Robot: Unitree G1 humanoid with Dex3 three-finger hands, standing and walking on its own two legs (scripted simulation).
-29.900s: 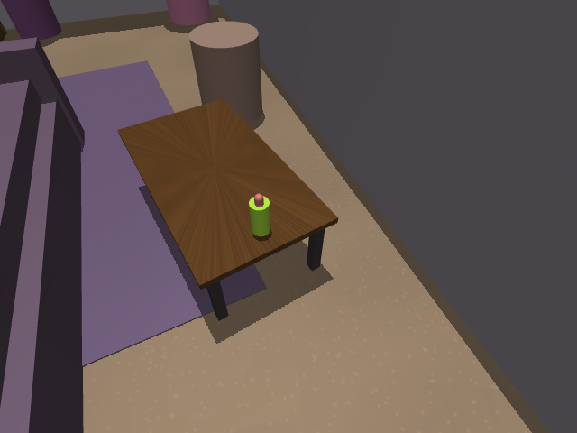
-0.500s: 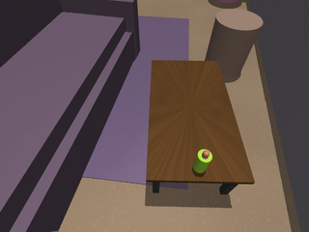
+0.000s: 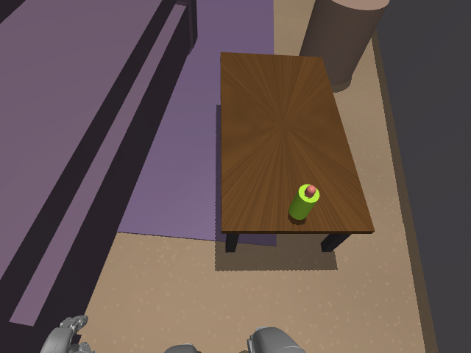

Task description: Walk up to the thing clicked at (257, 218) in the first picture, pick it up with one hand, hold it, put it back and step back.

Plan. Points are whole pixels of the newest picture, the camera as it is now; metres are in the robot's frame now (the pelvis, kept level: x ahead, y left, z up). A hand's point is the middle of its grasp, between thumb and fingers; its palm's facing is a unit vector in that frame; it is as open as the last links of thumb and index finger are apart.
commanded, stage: step back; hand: right
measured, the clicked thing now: (304, 200) +0.57 -0.25 -0.36
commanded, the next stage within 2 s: none
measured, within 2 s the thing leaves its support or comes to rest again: neither
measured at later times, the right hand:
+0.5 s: hand out of the picture -0.02 -0.27 -0.16, palm faces -0.07 +0.90 -0.43, open 7.4 cm
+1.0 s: hand out of the picture -0.13 -0.30 -0.15, palm faces +0.01 +0.91 -0.42, open 7.4 cm
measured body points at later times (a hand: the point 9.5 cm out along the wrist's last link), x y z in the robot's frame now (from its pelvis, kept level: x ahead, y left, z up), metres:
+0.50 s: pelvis -0.11 +0.01 -0.01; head -0.05 +0.01 +0.43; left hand +0.03 +0.31 -0.12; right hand -0.01 -0.32 -0.13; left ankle -0.13 +0.12 -0.73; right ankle -0.05 -0.13 -0.73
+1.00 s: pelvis -0.27 -0.02 -0.02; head -0.21 -0.03 +0.43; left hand -0.20 +0.30 -0.13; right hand -0.13 -0.35 -0.12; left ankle -0.13 +0.11 -0.73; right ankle -0.30 -0.15 -0.74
